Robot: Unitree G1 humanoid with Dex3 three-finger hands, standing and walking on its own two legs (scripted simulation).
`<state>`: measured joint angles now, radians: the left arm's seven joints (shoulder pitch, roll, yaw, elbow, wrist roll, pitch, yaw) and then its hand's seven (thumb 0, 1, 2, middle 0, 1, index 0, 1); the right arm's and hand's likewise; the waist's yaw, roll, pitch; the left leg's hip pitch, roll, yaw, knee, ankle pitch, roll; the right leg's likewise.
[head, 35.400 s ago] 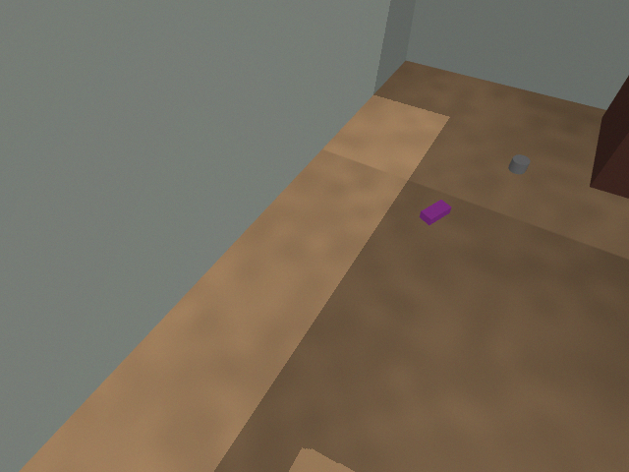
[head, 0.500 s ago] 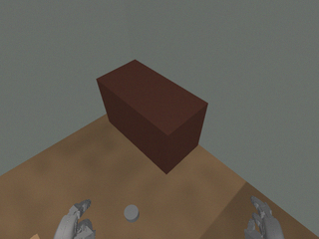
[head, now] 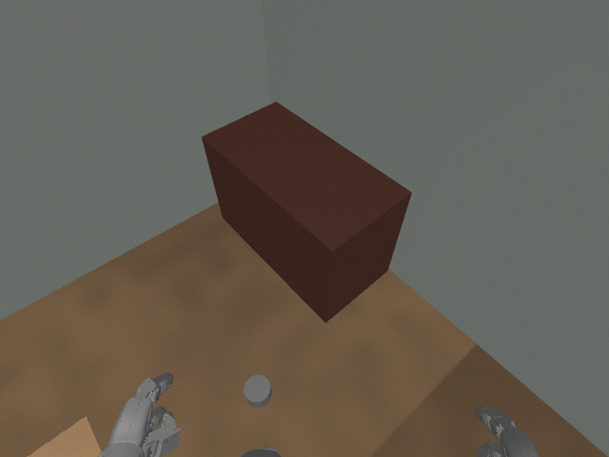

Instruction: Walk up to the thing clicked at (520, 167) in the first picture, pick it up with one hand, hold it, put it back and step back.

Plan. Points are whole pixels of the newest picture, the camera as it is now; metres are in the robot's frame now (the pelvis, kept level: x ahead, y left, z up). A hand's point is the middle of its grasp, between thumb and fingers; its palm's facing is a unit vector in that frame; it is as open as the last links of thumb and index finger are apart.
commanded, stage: stand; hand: left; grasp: from above
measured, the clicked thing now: (258, 391) +0.40 +0.18 -0.71
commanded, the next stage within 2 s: none
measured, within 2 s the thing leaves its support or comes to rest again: neither
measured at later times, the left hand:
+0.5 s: hand out of the picture +0.05 +0.24 -0.12, palm faces +0.04 -0.95 -0.31, open 7.4 cm
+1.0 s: hand out of the picture +0.05 +0.25 -0.12, palm faces +0.02 -0.94 -0.33, open 7.4 cm
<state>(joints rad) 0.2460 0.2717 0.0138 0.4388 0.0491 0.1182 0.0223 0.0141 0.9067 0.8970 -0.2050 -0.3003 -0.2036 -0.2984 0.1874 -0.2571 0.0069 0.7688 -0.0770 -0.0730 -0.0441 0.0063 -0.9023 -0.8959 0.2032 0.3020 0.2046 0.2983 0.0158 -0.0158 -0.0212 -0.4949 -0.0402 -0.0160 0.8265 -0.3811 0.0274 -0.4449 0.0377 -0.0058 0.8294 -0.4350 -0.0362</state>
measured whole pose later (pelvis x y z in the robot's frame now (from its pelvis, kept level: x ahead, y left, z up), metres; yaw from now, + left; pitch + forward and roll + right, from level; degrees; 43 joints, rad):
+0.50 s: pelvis +0.00 +0.01 +0.04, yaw +0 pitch -5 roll +0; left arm 0.18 0.27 0.05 1.11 0.03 0.01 0.03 0.01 0.91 0.90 -0.20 -0.30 -0.20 -0.30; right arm 0.16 -0.28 -0.04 1.09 -0.04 0.00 -0.03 0.00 -0.90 -0.90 0.20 0.30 0.20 0.30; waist 0.02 0.01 0.06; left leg -0.12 -0.05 -0.02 0.37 -0.17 0.04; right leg -0.08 0.02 0.01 0.37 -0.22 -0.01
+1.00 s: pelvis +0.00 +0.01 +0.05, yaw +0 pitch -4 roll +0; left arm 0.15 0.30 0.04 1.18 0.03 -0.01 0.02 0.01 0.91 0.90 -0.20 -0.30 -0.20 -0.30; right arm 0.14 -0.31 -0.02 1.15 -0.03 -0.01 -0.01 0.00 -0.91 -0.90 0.20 0.30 0.20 0.30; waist 0.00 0.01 0.05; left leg -0.13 -0.04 -0.02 0.33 -0.14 0.03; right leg -0.08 0.03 0.01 0.33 -0.19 -0.02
